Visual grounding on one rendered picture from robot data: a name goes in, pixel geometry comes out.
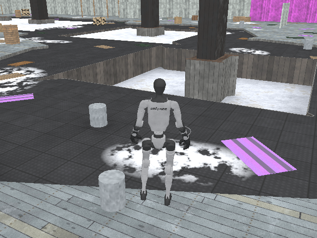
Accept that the left robot hand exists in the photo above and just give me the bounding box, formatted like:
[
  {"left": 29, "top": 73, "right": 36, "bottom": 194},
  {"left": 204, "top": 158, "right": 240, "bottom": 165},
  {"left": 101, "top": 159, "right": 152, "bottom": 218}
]
[{"left": 130, "top": 134, "right": 142, "bottom": 144}]

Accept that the right robot foot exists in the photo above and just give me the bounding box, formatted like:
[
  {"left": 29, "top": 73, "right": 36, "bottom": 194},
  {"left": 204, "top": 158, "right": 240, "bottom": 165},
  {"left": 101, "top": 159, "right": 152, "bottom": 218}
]
[{"left": 164, "top": 193, "right": 172, "bottom": 206}]

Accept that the right robot hand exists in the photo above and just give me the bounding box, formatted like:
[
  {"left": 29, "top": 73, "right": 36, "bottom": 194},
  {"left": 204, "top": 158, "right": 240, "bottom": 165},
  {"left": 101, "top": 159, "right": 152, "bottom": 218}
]
[{"left": 179, "top": 138, "right": 190, "bottom": 150}]

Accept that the robot torso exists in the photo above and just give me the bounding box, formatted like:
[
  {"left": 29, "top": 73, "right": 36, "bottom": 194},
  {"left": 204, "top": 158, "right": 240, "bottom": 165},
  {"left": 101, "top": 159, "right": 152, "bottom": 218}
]
[{"left": 148, "top": 99, "right": 171, "bottom": 149}]

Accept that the right robot forearm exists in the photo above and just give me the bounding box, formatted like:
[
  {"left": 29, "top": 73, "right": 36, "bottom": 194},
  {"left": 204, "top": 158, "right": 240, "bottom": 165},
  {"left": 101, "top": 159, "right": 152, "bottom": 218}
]
[{"left": 178, "top": 120, "right": 189, "bottom": 140}]

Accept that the robot left upper arm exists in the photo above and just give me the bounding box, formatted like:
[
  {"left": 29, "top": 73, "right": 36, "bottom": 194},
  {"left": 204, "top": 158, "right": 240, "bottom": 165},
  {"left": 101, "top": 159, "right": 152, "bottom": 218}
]
[{"left": 135, "top": 100, "right": 149, "bottom": 127}]

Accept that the robot right upper arm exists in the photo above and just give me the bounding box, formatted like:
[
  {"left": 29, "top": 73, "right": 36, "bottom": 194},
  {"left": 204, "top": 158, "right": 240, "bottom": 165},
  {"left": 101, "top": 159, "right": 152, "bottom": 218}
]
[{"left": 169, "top": 100, "right": 183, "bottom": 128}]

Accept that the left robot forearm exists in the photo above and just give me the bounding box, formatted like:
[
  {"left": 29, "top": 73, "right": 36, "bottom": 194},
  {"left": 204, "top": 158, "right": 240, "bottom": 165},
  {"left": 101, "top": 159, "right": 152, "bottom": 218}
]
[{"left": 132, "top": 120, "right": 140, "bottom": 136}]

